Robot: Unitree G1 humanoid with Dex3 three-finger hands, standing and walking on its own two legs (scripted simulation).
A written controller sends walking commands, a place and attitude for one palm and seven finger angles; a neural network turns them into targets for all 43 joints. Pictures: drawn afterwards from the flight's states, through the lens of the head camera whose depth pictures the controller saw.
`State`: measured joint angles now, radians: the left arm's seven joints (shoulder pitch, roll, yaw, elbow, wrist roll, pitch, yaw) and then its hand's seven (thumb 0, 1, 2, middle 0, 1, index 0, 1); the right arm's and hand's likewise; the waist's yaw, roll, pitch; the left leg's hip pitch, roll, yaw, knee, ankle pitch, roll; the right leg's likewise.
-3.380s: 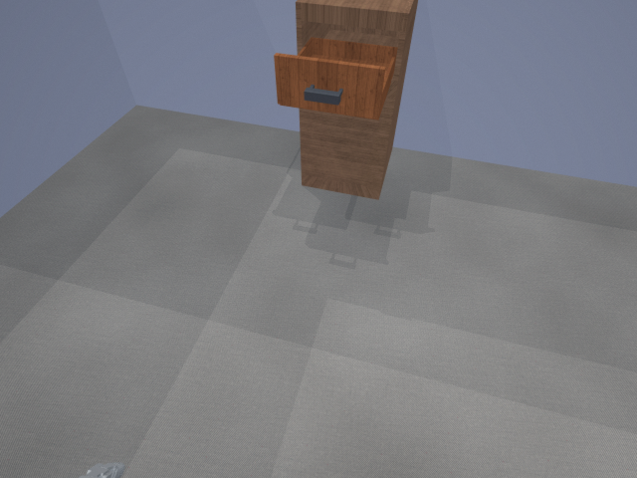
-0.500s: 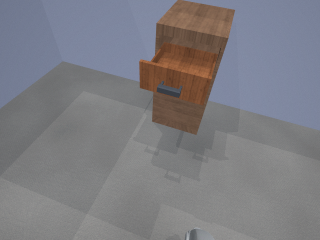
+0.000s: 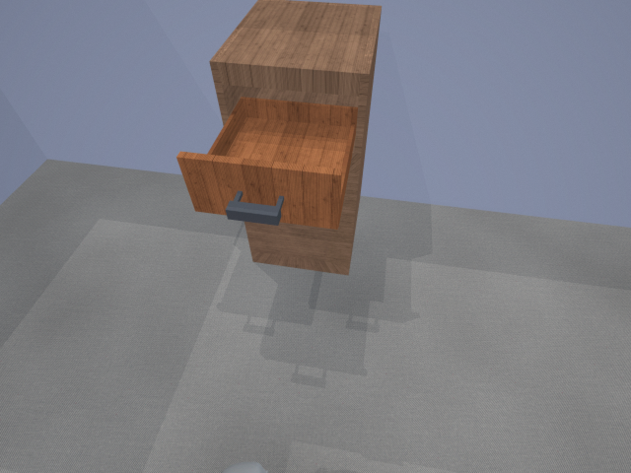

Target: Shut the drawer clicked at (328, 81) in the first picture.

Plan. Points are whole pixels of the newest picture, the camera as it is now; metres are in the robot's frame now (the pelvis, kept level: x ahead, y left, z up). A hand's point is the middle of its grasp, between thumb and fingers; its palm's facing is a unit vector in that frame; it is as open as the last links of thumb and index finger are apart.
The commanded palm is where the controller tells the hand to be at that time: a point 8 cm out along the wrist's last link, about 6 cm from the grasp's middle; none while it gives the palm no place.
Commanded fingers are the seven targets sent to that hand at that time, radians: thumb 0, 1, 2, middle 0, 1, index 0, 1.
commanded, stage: take the last steps up to it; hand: left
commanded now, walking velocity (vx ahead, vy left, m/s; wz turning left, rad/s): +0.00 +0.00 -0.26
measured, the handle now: (256, 205) +0.63 +0.16 -0.09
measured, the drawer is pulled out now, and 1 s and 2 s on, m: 0.30 0.30 0.30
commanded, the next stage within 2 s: come to a stop and stand still in 1.24 s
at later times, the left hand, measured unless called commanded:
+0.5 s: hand out of the picture +0.09 +0.21 -0.17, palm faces -0.07 -0.98 -0.16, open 7.4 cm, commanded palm none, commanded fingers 0.00 0.90 0.90 -0.20 -0.30 -0.20 -0.30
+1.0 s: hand out of the picture +0.15 +0.18 -0.19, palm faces +0.02 -0.99 -0.15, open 7.3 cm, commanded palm none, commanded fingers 0.00 0.90 0.90 -0.20 -0.30 -0.20 -0.30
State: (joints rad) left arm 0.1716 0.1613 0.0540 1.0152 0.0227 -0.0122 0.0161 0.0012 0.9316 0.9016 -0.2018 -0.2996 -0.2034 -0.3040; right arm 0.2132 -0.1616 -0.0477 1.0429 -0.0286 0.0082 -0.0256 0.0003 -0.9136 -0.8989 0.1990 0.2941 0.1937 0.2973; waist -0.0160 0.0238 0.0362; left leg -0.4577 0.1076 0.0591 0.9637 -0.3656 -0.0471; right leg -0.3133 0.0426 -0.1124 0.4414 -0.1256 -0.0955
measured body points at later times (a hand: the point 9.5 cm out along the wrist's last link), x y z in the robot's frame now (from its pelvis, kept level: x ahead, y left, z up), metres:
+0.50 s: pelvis +0.05 +0.02 +0.01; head +0.06 +0.04 +0.46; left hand +0.09 +0.26 -0.15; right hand -0.03 -0.19 -0.13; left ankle +0.02 +0.13 -0.74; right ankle +0.07 -0.13 -0.68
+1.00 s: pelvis +0.17 +0.01 -0.01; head +0.17 +0.03 +0.44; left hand +0.15 +0.23 -0.17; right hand +0.24 -0.24 -0.14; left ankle +0.26 +0.11 -0.74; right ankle +0.10 -0.13 -0.73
